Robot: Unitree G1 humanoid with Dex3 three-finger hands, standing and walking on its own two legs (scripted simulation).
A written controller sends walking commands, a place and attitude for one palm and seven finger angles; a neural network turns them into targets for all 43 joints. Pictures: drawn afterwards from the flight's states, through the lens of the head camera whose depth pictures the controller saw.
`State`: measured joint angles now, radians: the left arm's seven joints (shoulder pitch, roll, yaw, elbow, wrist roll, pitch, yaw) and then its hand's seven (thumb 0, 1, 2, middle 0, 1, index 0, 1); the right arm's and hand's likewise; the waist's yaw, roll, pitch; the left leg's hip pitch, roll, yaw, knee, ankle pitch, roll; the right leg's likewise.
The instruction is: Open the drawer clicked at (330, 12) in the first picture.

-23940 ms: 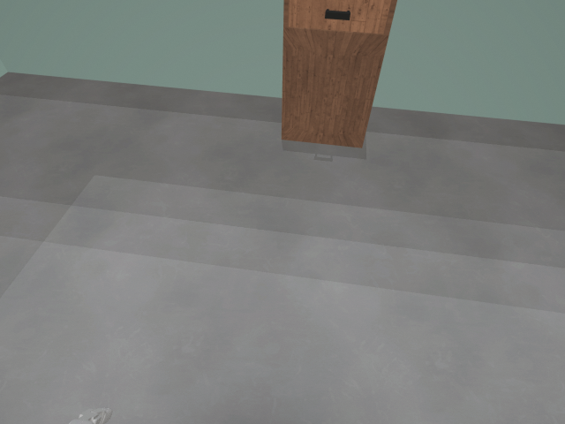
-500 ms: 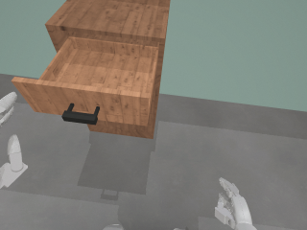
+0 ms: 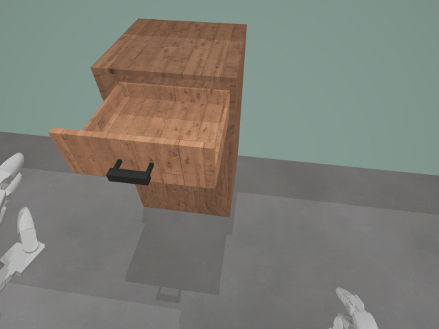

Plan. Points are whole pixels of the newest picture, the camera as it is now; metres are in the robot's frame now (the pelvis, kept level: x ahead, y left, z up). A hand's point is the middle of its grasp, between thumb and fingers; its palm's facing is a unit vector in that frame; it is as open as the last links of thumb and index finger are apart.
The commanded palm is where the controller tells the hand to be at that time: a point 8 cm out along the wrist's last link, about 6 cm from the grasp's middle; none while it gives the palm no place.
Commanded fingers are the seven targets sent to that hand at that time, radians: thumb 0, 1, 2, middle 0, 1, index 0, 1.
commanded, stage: stop stepping back and stand still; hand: left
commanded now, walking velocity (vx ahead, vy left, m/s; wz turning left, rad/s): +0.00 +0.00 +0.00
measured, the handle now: (131, 170) +0.50 +0.26 -0.05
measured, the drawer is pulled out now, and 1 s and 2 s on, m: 0.30 0.30 0.30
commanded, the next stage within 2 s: let the arm hang, fingers relaxed in 0.02 s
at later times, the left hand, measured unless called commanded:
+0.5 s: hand out of the picture +0.01 +0.19 -0.17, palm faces +0.05 -0.98 -0.20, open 6.9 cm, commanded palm none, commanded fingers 0.00 0.90 0.90 -0.20 -0.30 -0.20 -0.30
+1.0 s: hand out of the picture +0.00 +0.17 -0.17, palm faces +0.03 -0.98 -0.19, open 7.3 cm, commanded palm none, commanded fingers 0.00 0.90 0.90 -0.20 -0.30 -0.20 -0.30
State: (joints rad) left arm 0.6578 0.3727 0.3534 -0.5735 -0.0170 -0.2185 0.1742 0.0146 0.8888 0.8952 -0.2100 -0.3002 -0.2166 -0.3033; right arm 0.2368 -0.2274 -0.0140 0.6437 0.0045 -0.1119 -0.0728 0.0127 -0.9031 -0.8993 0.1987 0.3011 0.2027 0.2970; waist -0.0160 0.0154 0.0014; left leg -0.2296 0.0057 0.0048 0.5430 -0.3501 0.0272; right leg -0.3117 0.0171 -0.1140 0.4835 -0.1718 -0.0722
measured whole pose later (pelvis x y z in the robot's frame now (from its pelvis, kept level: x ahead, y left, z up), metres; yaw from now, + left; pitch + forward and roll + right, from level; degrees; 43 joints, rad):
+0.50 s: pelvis +0.00 +0.00 +0.00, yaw +0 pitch -2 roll +0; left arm 0.30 0.18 0.03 0.97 0.02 0.04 0.02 -0.01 1.00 0.89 -0.20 -0.30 -0.21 -0.30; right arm 0.31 -0.16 0.01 1.00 -0.01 0.02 -0.02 0.01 -0.92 -0.90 0.20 0.30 0.20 0.30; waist 0.02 -0.02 0.08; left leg -0.17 0.01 0.01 0.47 -0.27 0.00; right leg -0.26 0.02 -0.11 0.42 -0.14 -0.07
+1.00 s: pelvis +0.01 +0.01 +0.01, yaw -1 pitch -2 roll +0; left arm 0.29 0.11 0.01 1.13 0.02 0.01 0.04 0.01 0.92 0.90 -0.20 -0.30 -0.20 -0.30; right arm 0.38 -0.07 0.01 1.12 -0.01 0.00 -0.04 0.00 -0.91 -0.90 0.20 0.30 0.20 0.30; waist 0.00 0.02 0.03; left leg -0.14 0.00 0.03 0.42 -0.26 0.01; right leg -0.24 0.02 -0.09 0.41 -0.14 -0.06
